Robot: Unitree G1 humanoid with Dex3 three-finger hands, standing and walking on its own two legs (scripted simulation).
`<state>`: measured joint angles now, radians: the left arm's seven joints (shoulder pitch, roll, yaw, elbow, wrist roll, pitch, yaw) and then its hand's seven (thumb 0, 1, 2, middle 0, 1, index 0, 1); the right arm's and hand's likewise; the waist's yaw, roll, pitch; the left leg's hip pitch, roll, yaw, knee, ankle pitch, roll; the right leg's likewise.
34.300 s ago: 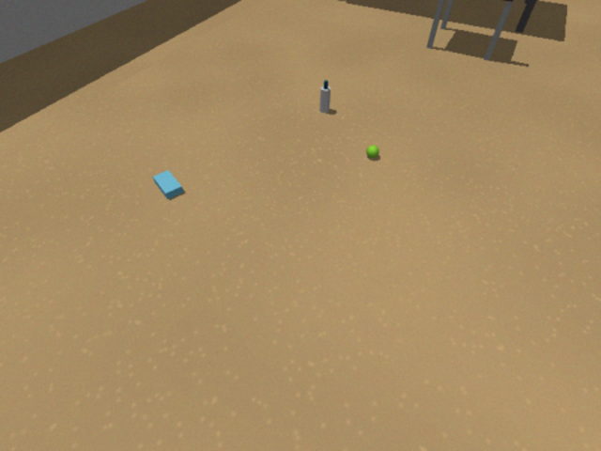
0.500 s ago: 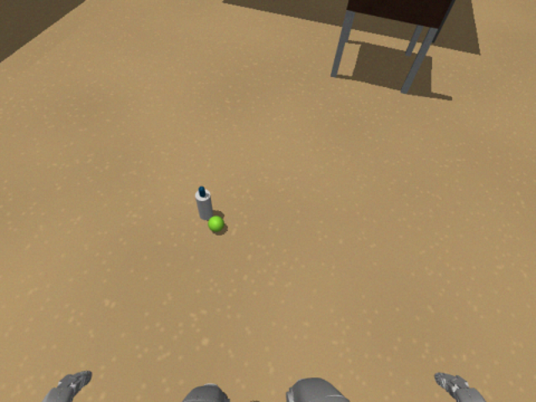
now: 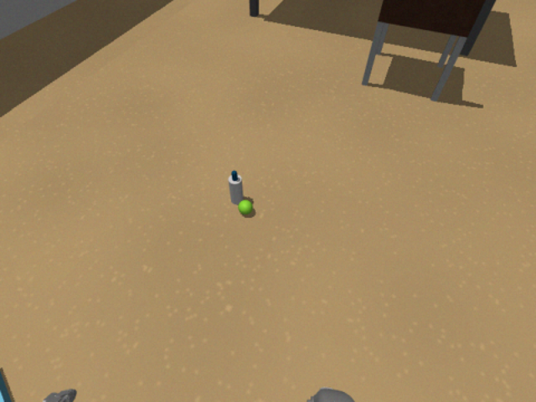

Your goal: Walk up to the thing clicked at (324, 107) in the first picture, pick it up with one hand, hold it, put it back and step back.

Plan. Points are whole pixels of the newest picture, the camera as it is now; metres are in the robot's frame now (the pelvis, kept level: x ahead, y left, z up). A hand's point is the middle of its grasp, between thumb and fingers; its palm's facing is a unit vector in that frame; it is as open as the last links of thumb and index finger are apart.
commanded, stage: step back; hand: left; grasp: from the side
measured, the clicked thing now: (235, 186) +1.05 +0.19 -0.65
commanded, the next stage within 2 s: stand in 1.10 s
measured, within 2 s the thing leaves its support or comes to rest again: neither
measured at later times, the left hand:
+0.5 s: hand out of the picture +0.05 +0.28 -0.13, palm faces +0.04 -0.91 -0.40, open 7.4 cm
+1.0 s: hand (99, 390) +0.15 +0.29 -0.13, palm faces -0.01 -0.93 -0.36, open 7.4 cm
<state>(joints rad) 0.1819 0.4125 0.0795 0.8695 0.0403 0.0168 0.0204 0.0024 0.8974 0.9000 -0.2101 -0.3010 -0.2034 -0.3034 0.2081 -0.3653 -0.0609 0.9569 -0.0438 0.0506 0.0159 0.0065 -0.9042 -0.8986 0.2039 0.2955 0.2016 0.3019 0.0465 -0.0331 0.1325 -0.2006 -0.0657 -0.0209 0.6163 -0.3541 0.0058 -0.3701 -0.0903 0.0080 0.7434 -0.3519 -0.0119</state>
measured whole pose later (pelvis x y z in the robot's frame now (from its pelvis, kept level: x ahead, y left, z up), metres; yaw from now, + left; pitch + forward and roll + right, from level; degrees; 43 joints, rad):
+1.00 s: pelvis +0.04 +0.03 +0.02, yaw -2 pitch -2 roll +0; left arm 0.08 0.36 0.03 1.05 0.01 -0.01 0.00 0.00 0.90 0.90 -0.21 -0.30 -0.20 -0.30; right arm 0.03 -0.33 -0.02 1.06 -0.02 -0.01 0.00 0.00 -0.90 -0.90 0.21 0.30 0.20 0.30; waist 0.02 0.00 0.07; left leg -0.24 0.04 0.02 0.52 -0.25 -0.02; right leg -0.17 -0.02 0.01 0.51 -0.31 0.03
